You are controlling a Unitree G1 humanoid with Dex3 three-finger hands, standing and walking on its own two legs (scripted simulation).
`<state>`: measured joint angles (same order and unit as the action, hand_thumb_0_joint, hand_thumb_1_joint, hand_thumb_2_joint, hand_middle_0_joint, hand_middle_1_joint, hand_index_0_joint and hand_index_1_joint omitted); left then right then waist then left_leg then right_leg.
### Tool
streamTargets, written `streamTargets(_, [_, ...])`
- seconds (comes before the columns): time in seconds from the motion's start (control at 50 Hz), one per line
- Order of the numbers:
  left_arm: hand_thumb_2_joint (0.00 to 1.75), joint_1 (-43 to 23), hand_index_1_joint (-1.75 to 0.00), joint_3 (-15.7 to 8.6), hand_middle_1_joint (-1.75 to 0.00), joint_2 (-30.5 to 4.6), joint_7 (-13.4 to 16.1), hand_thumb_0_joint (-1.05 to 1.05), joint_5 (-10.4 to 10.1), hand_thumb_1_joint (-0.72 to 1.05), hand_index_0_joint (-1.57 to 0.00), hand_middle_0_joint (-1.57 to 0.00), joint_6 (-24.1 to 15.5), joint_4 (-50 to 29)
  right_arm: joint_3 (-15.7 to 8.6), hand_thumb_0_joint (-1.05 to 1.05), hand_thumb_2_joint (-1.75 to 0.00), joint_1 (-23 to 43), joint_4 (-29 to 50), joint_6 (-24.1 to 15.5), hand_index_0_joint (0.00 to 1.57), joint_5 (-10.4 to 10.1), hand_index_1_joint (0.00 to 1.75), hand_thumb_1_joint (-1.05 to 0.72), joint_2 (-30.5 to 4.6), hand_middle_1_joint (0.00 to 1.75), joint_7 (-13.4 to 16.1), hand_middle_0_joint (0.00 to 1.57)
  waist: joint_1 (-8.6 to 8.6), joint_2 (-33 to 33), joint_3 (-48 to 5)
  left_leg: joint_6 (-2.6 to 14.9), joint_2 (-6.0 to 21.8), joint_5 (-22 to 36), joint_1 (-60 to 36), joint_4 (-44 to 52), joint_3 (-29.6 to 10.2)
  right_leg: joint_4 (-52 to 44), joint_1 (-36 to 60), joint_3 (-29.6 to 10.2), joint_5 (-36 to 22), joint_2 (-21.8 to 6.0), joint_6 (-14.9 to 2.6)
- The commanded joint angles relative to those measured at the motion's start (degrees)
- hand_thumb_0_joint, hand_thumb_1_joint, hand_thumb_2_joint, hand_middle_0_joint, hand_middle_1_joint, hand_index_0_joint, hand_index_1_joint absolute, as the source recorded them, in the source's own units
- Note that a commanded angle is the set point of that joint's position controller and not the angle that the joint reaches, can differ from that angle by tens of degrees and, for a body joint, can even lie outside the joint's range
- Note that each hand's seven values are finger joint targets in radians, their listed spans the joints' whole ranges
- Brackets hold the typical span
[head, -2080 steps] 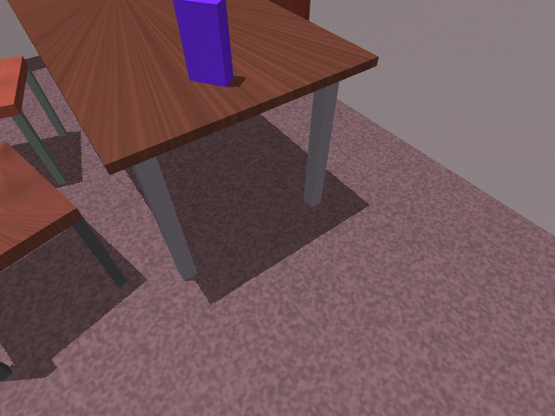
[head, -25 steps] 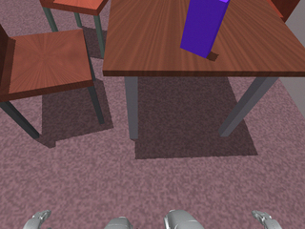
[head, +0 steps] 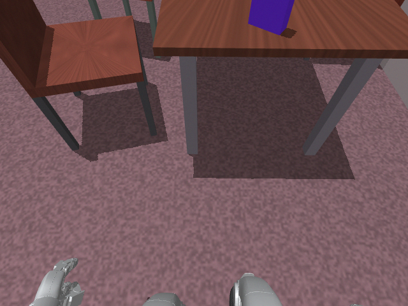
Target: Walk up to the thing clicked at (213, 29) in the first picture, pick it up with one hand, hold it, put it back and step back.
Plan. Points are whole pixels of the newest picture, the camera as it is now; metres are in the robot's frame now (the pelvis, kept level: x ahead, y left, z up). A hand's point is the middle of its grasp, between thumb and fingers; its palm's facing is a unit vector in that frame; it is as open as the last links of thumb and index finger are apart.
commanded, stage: step back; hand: right
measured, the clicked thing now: out of the picture +0.94 -0.20 +0.10
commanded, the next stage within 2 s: stand in 1.46 s
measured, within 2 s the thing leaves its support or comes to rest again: neither
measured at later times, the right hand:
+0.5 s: hand out of the picture -0.08 -0.30 -0.14, palm faces -0.01 +0.92 -0.40, open 7.3 cm
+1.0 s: hand out of the picture -0.11 -0.28 -0.14, palm faces -0.04 +0.93 -0.36, open 7.3 cm
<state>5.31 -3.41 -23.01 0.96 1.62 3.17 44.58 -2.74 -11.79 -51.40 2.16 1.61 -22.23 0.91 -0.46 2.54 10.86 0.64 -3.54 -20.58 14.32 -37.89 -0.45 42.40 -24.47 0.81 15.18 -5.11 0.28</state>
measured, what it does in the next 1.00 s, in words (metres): walks backwards: right foot, then left foot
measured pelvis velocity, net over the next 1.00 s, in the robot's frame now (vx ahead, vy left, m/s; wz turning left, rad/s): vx -0.18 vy -0.01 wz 0.01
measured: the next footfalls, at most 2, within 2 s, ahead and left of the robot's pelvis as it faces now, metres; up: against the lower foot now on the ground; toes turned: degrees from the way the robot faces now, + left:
right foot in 0.30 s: -0.12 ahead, -0.13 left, +0.00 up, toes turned -1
left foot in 0.58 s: -0.10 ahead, +0.12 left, +0.00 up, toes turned +0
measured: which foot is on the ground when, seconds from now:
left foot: down 0.00-0.32, up 0.34-0.56, down 0.58-1.00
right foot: down 0.00-0.00, up 0.02-0.28, down 0.30-1.00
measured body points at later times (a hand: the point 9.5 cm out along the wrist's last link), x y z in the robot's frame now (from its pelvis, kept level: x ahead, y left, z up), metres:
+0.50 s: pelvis -0.16 -0.02 +0.01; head -0.13 -0.03 +0.46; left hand -0.09 +0.30 -0.10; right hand -0.08 -0.35 -0.11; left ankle -0.15 +0.12 -0.66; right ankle -0.15 -0.15 -0.71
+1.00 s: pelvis -0.18 -0.01 +0.02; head -0.17 -0.02 +0.47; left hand -0.11 +0.30 -0.10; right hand -0.10 -0.33 -0.11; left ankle -0.16 +0.12 -0.70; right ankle -0.16 -0.13 -0.71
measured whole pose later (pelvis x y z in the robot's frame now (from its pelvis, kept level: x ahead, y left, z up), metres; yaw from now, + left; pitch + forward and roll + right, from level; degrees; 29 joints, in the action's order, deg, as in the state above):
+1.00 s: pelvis -0.18 -0.01 +0.02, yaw +1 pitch -3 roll +0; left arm 10.4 -2.7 -20.0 -0.9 2.3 -1.6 57.3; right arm -2.5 -11.8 -58.1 -0.4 1.5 -22.1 -0.7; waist -1.6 -1.5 3.0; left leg 0.3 0.2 -25.8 18.1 -41.7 -2.7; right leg 32.1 -13.0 2.4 16.6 -0.9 -0.7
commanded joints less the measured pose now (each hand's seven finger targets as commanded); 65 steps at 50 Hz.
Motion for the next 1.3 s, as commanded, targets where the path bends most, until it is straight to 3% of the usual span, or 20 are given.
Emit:
streamTargets(0.0, [0.90,-3.80,-0.30,-4.09,-0.30,-11.61,1.24,0.00,-0.20,0.90,-0.20,-0.20,-0.14,-5.14,-5.90,0.00,-0.90,0.66,5.56,-1.60,0.20,0.76,0.30,-0.90,-22.54,0.30,0.10,0.20,3.51,-14.79,-12.44,17.85,27.90,22.55,5.55,20.15,-32.59,22.93,0.67,-7.85,22.75,8.16,-0.76])
streamTargets(0.06, [0.90,2.14,-0.30,-3.82,-0.30,-10.35,0.83,0.00,-1.51,0.90,-0.20,-0.20,0.35,-1.33,-3.41,0.00,-0.90,6.28,5.77,-1.89,0.20,0.82,0.30,-0.90,-15.74,0.30,1.06,0.20,-1.89,-6.72,-10.48,12.58,19.46,29.79,4.21,14.31,-15.15,32.11,-1.68,-11.63,16.08,10.12,-1.66])
streamTargets(0.16, [0.90,3.97,-0.30,-3.47,-0.30,-8.93,-0.14,0.00,-0.61,0.90,-0.20,-0.20,-0.46,-0.55,-3.69,0.00,-0.90,4.72,6.32,-1.10,0.20,0.84,0.30,-0.90,-14.20,0.30,0.87,0.20,-0.19,-12.56,-11.06,12.89,18.61,25.76,-3.97,12.16,-12.92,12.20,0.65,-6.54,15.99,7.39,1.07])
streamTargets(0.26, [0.90,10.76,-0.30,-3.50,-0.30,-9.58,0.20,0.00,0.45,0.90,-0.20,-0.20,-2.64,4.69,-3.14,0.00,-0.90,5.11,5.72,0.68,0.20,-0.16,0.30,-0.90,-14.02,0.30,0.11,0.20,-1.85,-10.49,-16.92,7.20,14.15,15.09,0.92,2.84,-8.17,-21.32,17.83,-1.65,-0.26,6.31,-1.53])
streamTargets(0.28, [0.90,9.85,-0.30,-4.72,-0.30,-13.69,0.18,0.00,1.32,0.90,-0.20,-0.20,-3.06,4.26,-2.25,0.00,-0.90,4.33,6.45,0.48,0.20,-0.39,0.30,-0.90,-11.04,0.30,-0.16,0.20,-0.99,-1.21,-14.41,3.38,7.83,3.02,13.42,-3.20,-5.99,-21.63,21.03,-15.37,5.10,-0.62,-4.29])
streamTargets(0.3, [0.90,7.09,-0.30,-6.16,-0.30,-19.77,0.01,0.00,1.05,0.90,-0.20,-0.20,-2.70,2.90,-2.29,0.00,-0.90,7.04,7.58,0.43,0.20,-0.55,0.30,-0.90,-9.75,0.30,0.54,0.20,-3.32,11.25,-11.64,0.07,0.17,-12.49,16.12,-14.03,-4.05,-26.24,8.62,-29.82,8.13,-15.12,-13.12])
streamTargets(0.32, [0.90,2.76,-0.30,-6.22,-0.30,-21.76,0.24,0.00,1.22,0.90,-0.20,-0.20,-3.06,1.07,-3.58,0.00,-0.90,7.73,7.23,0.87,0.20,-0.60,0.30,-0.90,-12.41,0.30,0.86,0.20,-2.89,11.09,-7.15,-1.18,2.01,-14.34,11.91,-24.93,-10.22,-28.57,-4.13,-35.78,9.08,-20.58,-17.80])
streamTargets(0.38, [0.90,-3.66,-0.30,-4.37,-0.30,-14.67,0.83,0.00,1.23,0.90,-0.20,-0.20,-3.63,0.39,-3.50,0.00,-0.90,3.00,4.10,0.33,0.20,-1.19,0.30,-0.90,-12.62,0.30,0.26,0.20,1.60,1.70,-7.07,-1.09,-0.70,-5.57,11.83,-29.71,-9.40,-19.99,0.08,-16.12,0.83,-9.55,-12.06])
streamTargets(0.48, [0.90,3.46,-0.30,-5.11,-0.30,-15.40,0.24,0.00,1.82,0.90,-0.20,-0.20,-4.05,2.59,-3.20,0.00,-0.90,5.25,3.76,-1.36,0.20,0.44,0.30,-0.90,-11.36,0.30,-0.92,0.20,-3.50,7.88,-8.19,-1.56,3.19,-9.87,12.60,-6.82,-2.61,-20.67,11.70,-17.40,20.23,-8.54,-11.17])
streamTargets(0.54, [0.90,2.74,-0.30,-3.80,-0.30,-13.97,-0.61,0.00,0.80,0.90,-0.20,-0.20,-3.24,3.18,-3.43,0.00,-0.90,-0.77,-0.43,-3.02,0.20,0.45,0.30,-0.90,-9.55,0.30,-0.84,0.20,-0.27,5.69,-10.86,-0.09,1.03,-1.30,-5.26,17.41,1.91,-14.24,6.95,-12.26,12.72,-6.25,-8.26])
streamTargets(0.56, [0.90,4.67,-0.30,-2.50,-0.30,-10.45,-0.73,0.00,0.65,0.90,-0.20,-0.20,-2.89,3.20,-4.20,0.00,-0.90,-2.78,-1.71,-3.52,0.20,1.15,0.30,-0.90,-11.10,0.30,-0.44,0.20,0.42,-0.57,-12.39,0.82,4.36,-1.98,-13.20,19.55,-5.40,-5.94,0.14,-9.28,9.95,-3.58,-6.00])
streamTargets(0.58, [0.90,3.40,-0.30,-1.10,-0.30,-6.24,-1.03,0.00,-0.53,0.90,-0.20,-0.20,-3.08,2.71,-4.52,0.00,-0.90,-0.81,-0.89,-3.99,0.20,1.20,0.30,-0.90,-15.71,0.30,-0.33,0.20,0.77,-14.99,-11.26,6.51,18.48,-18.42,-11.86,26.11,-29.80,2.72,-10.07,-1.99,14.42,4.47,-1.35])
streamTargets(0.6, [0.90,-0.84,-0.30,-3.12,-0.30,-12.52,-0.41,0.00,0.02,0.90,-0.20,-0.20,-3.25,3.69,-5.23,0.00,-0.90,1.54,0.10,-4.06,0.20,0.84,0.30,-0.90,-20.31,0.30,-0.65,0.20,2.37,-11.58,-7.48,13.37,24.65,-26.97,2.57,27.93,-35.36,7.14,-3.80,-4.73,18.56,1.99,-0.97])
streamTargets(0.66, [0.90,2.11,-0.30,-2.58,-0.30,-10.65,-1.73,0.00,-0.76,0.90,-0.20,-0.20,-3.75,5.84,-3.15,0.00,-0.90,5.61,0.08,-5.11,0.20,1.18,0.30,-0.90,-13.71,0.30,-0.50,0.20,-0.74,-8.14,-5.38,7.99,15.80,-13.11,1.43,23.02,-18.68,3.86,0.27,-4.24,10.28,1.76,-1.63])
streamTargets(0.78, [0.90,6.50,-0.30,-3.17,-0.30,-9.37,-1.30,0.00,0.27,0.90,-0.20,-0.20,-5.04,9.80,-2.48,0.00,-0.90,5.22,-0.45,-3.26,0.20,0.01,0.30,-0.90,-11.17,0.30,-1.05,0.20,-2.58,-8.02,-8.20,4.11,11.49,-6.40,8.94,13.51,-9.30,-19.20,21.16,0.56,3.11,5.92,-2.15])
streamTargets(0.82, [0.90,8.36,-0.30,-4.49,-0.30,-15.53,-0.57,0.00,0.90,0.90,-0.20,-0.20,-5.86,10.35,-1.41,0.00,-0.90,5.60,0.47,-3.24,0.20,-0.50,0.30,-0.90,-7.18,0.30,-0.70,0.20,-3.78,6.46,-8.96,0.21,1.69,-8.25,18.50,-3.72,-3.60,-28.56,23.08,-25.40,18.08,-9.53,-8.07])
streamTargets(0.86, [0.90,3.10,-0.30,-4.51,-0.30,-15.88,-0.79,0.00,0.56,0.90,-0.20,-0.20,-6.20,7.86,-2.52,0.00,-0.90,2.37,-1.38,-3.41,0.20,-0.26,0.30,-0.90,-10.96,0.30,-0.28,0.20,-1.51,2.25,-5.47,-0.55,4.61,-10.78,13.97,-11.17,-6.18,-28.69,13.50,-28.68,18.96,-16.15,-14.19])
streamTargets(1.0, [0.90,-2.12,-0.30,-2.25,-0.30,-11.93,-1.22,0.00,-0.09,0.90,-0.20,-0.20,-5.35,7.37,-2.71,0.00,-0.90,-1.96,-5.39,-4.40,0.20,0.23,0.30,-0.90,-8.13,0.30,-0.99,0.20,1.53,4.57,-9.56,-0.56,2.94,4.39,-5.02,10.87,1.44,-18.56,5.59,-8.04,1.39,-5.95,-7.34])
streamTargets(1.06, [0.90,-0.18,-0.30,-0.71,-0.30,-7.97,-1.45,0.00,-1.64,0.90,-0.20,-0.20,-4.63,8.49,-2.99,0.00,-0.90,4.10,-4.00,-5.08,0.20,0.72,0.30,-0.90,-13.16,0.30,-0.43,0.20,-0.47,-8.59,-10.47,5.25,16.41,-2.56,-1.86,20.66,-18.24,-8.50,4.76,-1.04,7.99,3.00,-1.66])
streamTargets(1.28, [0.90,-0.84,-0.30,-0.93,-0.30,-10.69,-0.21,0.00,-1.11,0.90,-0.20,-0.20,-5.66,12.69,-1.79,0.00,-0.90,8.08,-6.26,-4.52,0.20,-0.73,0.30,-0.90,-9.88,0.30,-0.11,0.20,-0.21,-4.02,-16.63,1.84,10.30,30.70,-6.70,10.65,-3.44,-16.28,19.36,-3.88,-21.07,-1.42,-2.81])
